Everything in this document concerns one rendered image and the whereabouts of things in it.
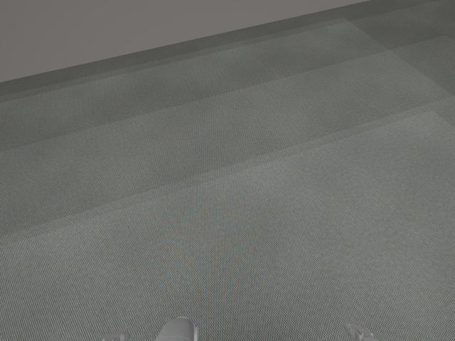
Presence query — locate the robot right hand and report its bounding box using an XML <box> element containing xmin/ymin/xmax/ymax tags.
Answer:
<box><xmin>345</xmin><ymin>323</ymin><xmax>380</xmax><ymax>341</ymax></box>

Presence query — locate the robot left thigh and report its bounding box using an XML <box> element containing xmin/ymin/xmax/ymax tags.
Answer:
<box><xmin>155</xmin><ymin>318</ymin><xmax>198</xmax><ymax>341</ymax></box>

